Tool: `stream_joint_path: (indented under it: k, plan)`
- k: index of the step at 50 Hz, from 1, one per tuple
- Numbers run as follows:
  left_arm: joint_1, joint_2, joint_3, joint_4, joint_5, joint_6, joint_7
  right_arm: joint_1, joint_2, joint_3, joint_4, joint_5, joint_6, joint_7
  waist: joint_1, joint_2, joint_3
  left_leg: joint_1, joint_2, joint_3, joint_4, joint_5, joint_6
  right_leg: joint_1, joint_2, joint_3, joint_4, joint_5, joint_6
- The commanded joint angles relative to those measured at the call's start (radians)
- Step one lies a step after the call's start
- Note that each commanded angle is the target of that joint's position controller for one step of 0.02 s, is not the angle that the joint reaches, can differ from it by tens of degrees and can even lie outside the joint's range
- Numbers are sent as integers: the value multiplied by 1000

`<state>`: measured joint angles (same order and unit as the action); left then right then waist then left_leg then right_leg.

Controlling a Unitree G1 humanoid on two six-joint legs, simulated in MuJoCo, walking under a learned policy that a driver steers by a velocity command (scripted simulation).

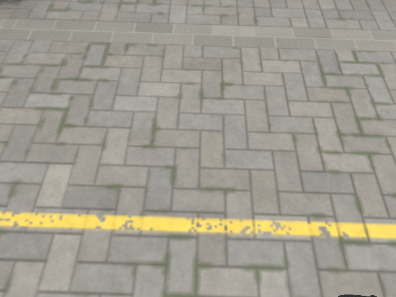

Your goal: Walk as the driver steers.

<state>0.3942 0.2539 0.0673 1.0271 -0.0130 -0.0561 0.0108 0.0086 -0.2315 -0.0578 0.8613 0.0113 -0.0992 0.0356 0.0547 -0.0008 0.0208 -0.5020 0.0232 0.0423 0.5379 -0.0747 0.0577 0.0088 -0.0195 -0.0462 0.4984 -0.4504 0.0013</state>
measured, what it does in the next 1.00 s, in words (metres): walks ahead: right foot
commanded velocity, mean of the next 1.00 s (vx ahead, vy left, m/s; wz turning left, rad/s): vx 0.50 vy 0.00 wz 0.00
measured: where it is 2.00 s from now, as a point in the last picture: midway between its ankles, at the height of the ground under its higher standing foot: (214, 127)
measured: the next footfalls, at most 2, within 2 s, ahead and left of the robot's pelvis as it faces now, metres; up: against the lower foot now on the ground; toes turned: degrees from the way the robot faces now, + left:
right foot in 0.54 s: +0.48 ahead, -0.13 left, +0.00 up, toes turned -3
left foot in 1.08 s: +0.79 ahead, +0.11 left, +0.00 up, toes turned +3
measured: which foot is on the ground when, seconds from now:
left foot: down 0.00-0.56, up 0.58-1.00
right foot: down 0.00-0.00, up 0.02-0.52, down 0.54-1.00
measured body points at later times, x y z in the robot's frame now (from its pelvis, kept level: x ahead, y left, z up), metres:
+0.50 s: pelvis +0.27 -0.01 +0.01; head +0.30 -0.01 +0.46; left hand +0.49 +0.22 -0.09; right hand +0.23 -0.28 -0.13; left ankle +0.12 +0.11 -0.72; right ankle +0.44 -0.13 -0.71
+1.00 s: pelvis +0.55 -0.02 +0.02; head +0.58 -0.02 +0.47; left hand +0.52 +0.24 -0.12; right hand +0.75 -0.26 -0.09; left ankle +0.74 +0.12 -0.69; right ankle +0.44 -0.13 -0.72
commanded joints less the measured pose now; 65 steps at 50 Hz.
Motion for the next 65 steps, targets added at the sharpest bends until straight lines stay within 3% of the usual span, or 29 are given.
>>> stream_joint_path:
  k: [1, 2, 3, 5, 7, 10, 16, 22, 25, 26, 27, 28, 29, 30, 32, 33, 35, 40, 44, 49, 52, 54, 55, 56, 57, 58, 59, 61, 65]
  plan:
    - [58, 21, -18, -65, 5, -47, -10, 453, -252, -71, 71, -3, 4, -11, -173, 257, -416, 922, 375, -768, -220, -195, 280, -672, 75, 114, 773, -114, -24]
    - [-25, 109, 6, -89, -24, -65, -16, 376, -197, -52, 61, 3, 1, -11, -166, 198, -289, 817, 343, -659, -237, -256, 228, -770, 9, 162, 855, -84, -48]
    - [-99, 124, 8, -111, -34, -71, -13, 285, -161, -40, 35, 0, 0, -12, -142, 133, -184, 667, 310, -521, -256, -218, 194, -779, -48, 129, 833, 5, -63]
    - [-126, 109, 21, -112, -12, -54, 0, 176, -101, -21, 23, -20, -7, -6, -72, 82, -72, 407, 237, -348, -328, -99, 159, -671, -123, 117, 702, 141, -65]
    - [-85, 63, 18, -99, -7, -28, 3, 178, -95, -18, 36, -20, -11, -4, -41, 95, -52, 315, 207, -276, -381, -53, 163, -598, -137, 111, 643, 183, -57]
    - [-159, 66, 23, -126, 2, -15, 8, 234, -140, -27, 60, -18, -15, -21, -44, 61, -7, 316, 205, -216, -422, 43, 180, -679, -145, 104, 516, 300, -28]
    - [-359, 36, 12, -182, 3, -26, -11, 328, -150, -24, 94, -6, -3, -43, -98, 60, 33, 375, 162, -105, -435, 90, 137, -685, -101, 59, 184, 565, -10]
    - [-498, 44, -2, -240, -8, -39, -44, 414, -168, -34, 144, 4, 23, -49, -131, 62, 77, 562, 234, -109, -358, 137, 130, -713, -71, 50, 35, 476, -39]
    - [-396, 95, 17, -224, -8, -47, -52, 373, -190, -44, 140, 8, 35, -53, -56, 97, 8, 597, 241, -95, -226, 433, 99, -525, -15, 8, 1, 376, -83]
    - [-257, 131, 38, -181, -4, -48, -48, 350, -180, -40, 134, 9, 40, -53, 17, 90, -72, 564, 197, -58, -68, 568, 76, -332, 20, -20, -18, 390, -109]
    - [-66, 192, 62, -130, 5, -47, -40, 347, -149, -26, 117, -1, 41, -52, 85, 42, -208, 399, 142, -20, 185, 453, 43, -24, -64, 72, 23, 418, -159]
    - [65, 295, 87, -101, 16, -41, -34, 463, -35, 9, 103, -11, 22, -41, 57, -196, -366, -20, -28, 16, 598, -4, -35, 385, -327, 526, -29, 281, -323]
    - [68, 223, 61, -99, 7, -39, -36, 442, -56, 8, 116, 1, -5, -33, 64, -239, -428, -167, -74, -132, 760, -492, -30, 425, -383, 782, -184, 191, -352]
    - [-22, 168, 42, -112, 0, -41, -34, 346, -142, -16, 88, 30, -22, -28, 55, -186, -279, -262, -7, -154, 827, -453, -8, 307, -346, 644, -196, 151, -293]
    - [-176, 101, 19, -144, 12, -43, -36, 242, -143, -22, 67, 25, -24, -39, -1, -60, -101, -219, 88, -104, 725, -285, 2, -3, -270, 404, -254, 271, -240]
    - [-209, 74, 10, -146, 22, -48, -39, 255, -131, -29, 72, 15, -10, -45, -38, -73, -69, -151, 119, -112, 664, -236, 2, -104, -234, 334, -288, 316, -221]
    - [-204, 73, 9, -133, 22, -52, -42, 293, -83, -26, 82, 10, 16, -48, -69, -86, -51, -81, 133, -105, 602, -201, -6, -194, -210, 269, -340, 354, -227]
    - [-122, 125, 19, -98, 17, -51, -13, 148, -83, -31, 31, -7, 26, -48, -52, -53, 6, -198, 136, -93, 346, 32, -48, -169, -197, 174, -390, 461, -228]
    - [-61, 133, 18, -74, 6, -46, -4, 12, -60, -18, -5, 0, 18, -33, -11, -57, 35, -152, 93, -50, 125, 186, -51, -146, -167, 102, -398, 450, -198]
    - [12, 146, 27, -29, -4, -25, 1, -100, -71, -8, -53, 10, 9, -6, 16, -59, 73, -179, 71, -52, 3, 117, -25, 14, -232, 106, -334, 473, -190]
    - [-18, 168, 37, -29, -7, -11, 6, -29, -116, -22, -47, 11, 0, 3, -43, -87, 26, -42, 30, -22, -32, 7, 15, 68, -251, 103, -225, 698, -161]
    - [-46, 135, 24, -44, -3, -2, 6, 257, -198, -66, 39, 2, -1, -6, -175, -60, -153, 374, 6, -8, -29, 25, 70, -49, -160, 30, 115, 863, -109]
    - [36, 56, -1, -65, 13, -11, 1, 410, -291, -88, 68, -16, 1, -14, -171, 116, -316, 768, 254, -359, -24, -26, 190, -392, -47, -19, 500, 528, -49]
    - [79, -6, -24, -54, 11, -36, -7, 446, -282, -79, 82, -5, 4, -7, -154, 287, -412, 919, 376, -742, -195, -186, 276, -637, 86, 86, 727, -129, -23]
    - [-15, 100, 4, -69, -18, -55, -13, 400, -206, -56, 76, 4, 1, -8, -167, 204, -315, 851, 339, -687, -229, -286, 227, -748, 23, 166, 829, -119, -45]
    - [-100, 129, 10, -97, -33, -66, -13, 306, -173, -45, 53, 4, -2, -11, -148, 155, -189, 706, 312, -549, -249, -242, 188, -788, -31, 133, 820, -22, -62]
    - [-142, 127, 14, -102, -25, -66, -5, 231, -146, -35, 38, -7, -3, -10, -120, 80, -120, 556, 279, -447, -279, -159, 172, -747, -77, 112, 770, 72, -64]
    - [-119, 95, 21, -94, -11, -43, 1, 173, -96, -19, 36, -26, -8, -5, -56, 92, -68, 374, 222, -321, -342, -60, 154, -628, -128, 118, 679, 165, -64]
    - [-165, 66, 23, -112, 0, -15, 6, 230, -141, -28, 64, -18, -14, -21, -44, 65, -15, 326, 208, -224, -414, 45, 176, -670, -144, 103, 525, 277, -31]
Keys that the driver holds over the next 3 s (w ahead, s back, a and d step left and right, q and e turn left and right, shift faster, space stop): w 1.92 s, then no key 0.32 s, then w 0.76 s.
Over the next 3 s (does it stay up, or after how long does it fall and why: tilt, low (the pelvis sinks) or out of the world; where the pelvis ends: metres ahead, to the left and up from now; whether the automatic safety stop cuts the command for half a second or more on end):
stays up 1.49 0.00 0.01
